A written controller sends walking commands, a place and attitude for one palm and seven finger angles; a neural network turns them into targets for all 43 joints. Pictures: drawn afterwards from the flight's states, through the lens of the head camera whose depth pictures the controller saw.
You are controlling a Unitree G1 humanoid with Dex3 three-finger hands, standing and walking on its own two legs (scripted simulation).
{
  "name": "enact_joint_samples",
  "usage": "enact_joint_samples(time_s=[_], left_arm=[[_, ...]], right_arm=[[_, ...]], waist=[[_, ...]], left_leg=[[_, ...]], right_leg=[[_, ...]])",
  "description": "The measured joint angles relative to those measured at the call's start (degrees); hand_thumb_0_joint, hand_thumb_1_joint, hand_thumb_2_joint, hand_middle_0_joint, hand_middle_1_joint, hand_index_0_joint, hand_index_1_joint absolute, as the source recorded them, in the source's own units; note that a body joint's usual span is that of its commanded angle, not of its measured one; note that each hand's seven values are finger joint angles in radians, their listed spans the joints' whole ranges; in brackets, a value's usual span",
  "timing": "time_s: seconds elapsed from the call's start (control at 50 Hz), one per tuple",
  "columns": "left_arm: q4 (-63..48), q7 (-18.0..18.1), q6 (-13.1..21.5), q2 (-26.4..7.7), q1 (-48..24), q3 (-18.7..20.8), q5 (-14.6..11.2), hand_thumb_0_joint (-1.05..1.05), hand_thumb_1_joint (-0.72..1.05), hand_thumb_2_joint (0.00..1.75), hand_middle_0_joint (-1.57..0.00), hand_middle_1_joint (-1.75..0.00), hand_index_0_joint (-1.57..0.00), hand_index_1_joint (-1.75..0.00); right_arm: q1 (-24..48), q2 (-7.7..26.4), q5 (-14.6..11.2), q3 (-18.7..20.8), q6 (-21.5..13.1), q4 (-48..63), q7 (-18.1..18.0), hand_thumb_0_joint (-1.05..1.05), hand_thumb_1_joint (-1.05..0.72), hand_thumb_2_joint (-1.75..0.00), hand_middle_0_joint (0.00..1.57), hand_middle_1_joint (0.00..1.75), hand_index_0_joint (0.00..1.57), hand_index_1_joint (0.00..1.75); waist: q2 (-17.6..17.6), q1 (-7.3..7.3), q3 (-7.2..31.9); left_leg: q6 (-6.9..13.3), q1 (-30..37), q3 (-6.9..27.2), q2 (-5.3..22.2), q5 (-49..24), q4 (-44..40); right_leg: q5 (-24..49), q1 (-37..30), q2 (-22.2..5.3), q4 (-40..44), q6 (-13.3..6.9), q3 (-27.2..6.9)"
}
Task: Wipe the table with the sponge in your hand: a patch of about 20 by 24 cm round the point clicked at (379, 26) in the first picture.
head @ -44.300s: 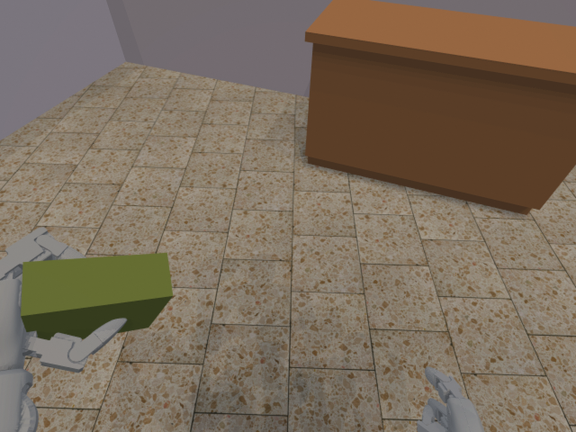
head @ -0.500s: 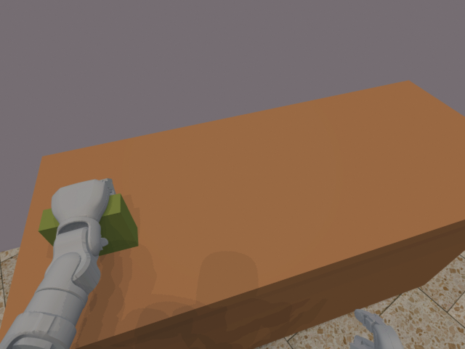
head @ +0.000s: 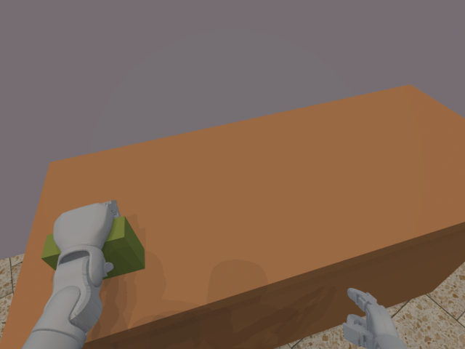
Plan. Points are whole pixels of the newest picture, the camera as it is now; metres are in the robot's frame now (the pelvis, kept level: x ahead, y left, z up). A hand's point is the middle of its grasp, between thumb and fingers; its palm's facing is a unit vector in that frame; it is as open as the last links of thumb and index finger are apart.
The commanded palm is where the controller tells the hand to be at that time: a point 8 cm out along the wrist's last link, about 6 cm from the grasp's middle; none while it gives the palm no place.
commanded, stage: wipe back along the first lane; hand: left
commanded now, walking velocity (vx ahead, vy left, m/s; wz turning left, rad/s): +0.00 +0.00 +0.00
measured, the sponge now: (103, 258) +0.27 +0.29 +0.00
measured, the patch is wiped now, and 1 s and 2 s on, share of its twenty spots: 1.00 1.00 1.00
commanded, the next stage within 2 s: lift the sponge slowly off the table in 0.22 s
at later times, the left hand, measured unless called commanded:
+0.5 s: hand (96, 265) +0.23 +0.27 +0.05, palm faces +0.01 -0.09 -1.00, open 9.1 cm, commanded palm +0.20 +0.26 +0.09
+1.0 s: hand (86, 268) +0.22 +0.28 +0.05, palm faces -0.02 -0.13 -0.99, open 9.1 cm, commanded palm +0.20 +0.27 +0.12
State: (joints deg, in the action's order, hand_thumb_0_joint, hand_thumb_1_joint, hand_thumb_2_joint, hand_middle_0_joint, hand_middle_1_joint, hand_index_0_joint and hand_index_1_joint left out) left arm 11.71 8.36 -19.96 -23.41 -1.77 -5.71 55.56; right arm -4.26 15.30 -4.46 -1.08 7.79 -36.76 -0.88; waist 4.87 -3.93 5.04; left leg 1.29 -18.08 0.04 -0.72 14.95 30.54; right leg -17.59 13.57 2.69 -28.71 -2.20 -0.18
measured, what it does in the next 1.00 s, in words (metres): stands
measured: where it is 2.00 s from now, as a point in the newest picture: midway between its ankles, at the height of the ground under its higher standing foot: outside the picture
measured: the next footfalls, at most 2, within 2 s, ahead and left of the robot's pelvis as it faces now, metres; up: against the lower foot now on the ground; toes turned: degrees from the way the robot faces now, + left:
none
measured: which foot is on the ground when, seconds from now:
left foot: down 0.00-1.00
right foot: down 0.00-1.00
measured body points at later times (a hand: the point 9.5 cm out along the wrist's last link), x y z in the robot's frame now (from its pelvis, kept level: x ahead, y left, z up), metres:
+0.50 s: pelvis -0.01 +0.00 +0.00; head -0.03 -0.04 +0.45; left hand +0.23 +0.27 +0.10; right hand +0.23 -0.21 -0.08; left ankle +0.01 +0.11 -0.74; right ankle -0.03 -0.10 -0.74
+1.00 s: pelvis -0.01 +0.00 +0.00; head -0.03 -0.03 +0.45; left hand +0.22 +0.28 +0.11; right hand +0.23 -0.21 -0.08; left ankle +0.01 +0.11 -0.74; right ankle -0.03 -0.10 -0.74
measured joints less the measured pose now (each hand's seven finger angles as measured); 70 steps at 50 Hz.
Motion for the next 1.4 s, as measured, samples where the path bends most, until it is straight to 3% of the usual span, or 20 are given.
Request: enact_joint_samples(time_s=[0.36,0.56,0.82,1.16,1.4], left_arm=[[-10.6,1.2,-1.8,1.1,9.8,-1.3,-0.4,0.02,-0.43,1.12,-0.75,-1.51,-0.8,-1.5],[-10.2,-0.6,-2.9,0.9,8.1,-1.6,-1.1,0.02,-0.44,1.12,-0.76,-1.5,-0.81,-1.48],[-12.7,-3.0,-1.1,-0.3,9.9,0.3,-2.4,0.0,-0.46,1.11,-0.79,-1.47,-0.83,-1.46],[-13.1,-4.8,-0.3,-1.0,7.5,-0.5,-2.7,-0.01,-0.47,1.11,-0.81,-1.45,-0.85,-1.43],[-16.3,-7.0,-2.5,-2.3,7.8,0.6,-3.7,-0.02,-0.47,1.11,-0.81,-1.45,-0.86,-1.43]], right_arm=[[1.5,-0.1,0.2,0.1,-0.2,0.1,0.1,0.02,-0.91,-0.9,0.2,0.3,0.2,0.3],[2.7,-0.6,0.6,-0.5,-0.2,-0.6,-0.9,0.02,-0.9,-0.9,0.2,0.3,0.2,0.3],[2.4,-0.3,1.3,-0.3,-1.2,-1.0,-1.3,0.02,-0.9,-0.9,0.2,0.3,0.2,0.3],[3.4,-0.7,1.7,-0.4,-2.2,-2.6,-2.5,0.02,-0.9,-0.9,0.2,0.3,0.19,0.29],[3.6,0.1,1.6,-0.6,-1.8,-2.9,-2.3,0.02,-0.9,-0.9,0.2,0.3,0.19,0.29]], waist=[[0.4,-0.76,-0.7],[0.1,-1.33,-1.6],[0.1,-1.28,-2.7],[0.2,-2.15,-4.4],[0.8,-2.24,-4.7]], left_leg=[[0.0,1.6,-0.7,0.1,-0.1,-0.2],[-0.1,2.7,-0.4,0.0,-0.7,-0.8],[0.0,4.4,-0.5,0.2,-1.2,-1.9],[0.1,6.8,-0.1,0.0,-2.6,-4.3],[0.2,8.2,0.0,-0.2,-3.4,-5.6]], right_leg=[[-0.1,-1.0,0.0,-0.7,0.0,-0.8],[0.4,-2.2,0.0,-0.1,-0.1,-0.5],[1.3,-4.0,0.2,1.5,-0.1,-0.7],[2.7,-6.7,0.0,4.3,0.0,-0.4],[3.4,-8.2,-0.2,5.6,0.1,-0.4]])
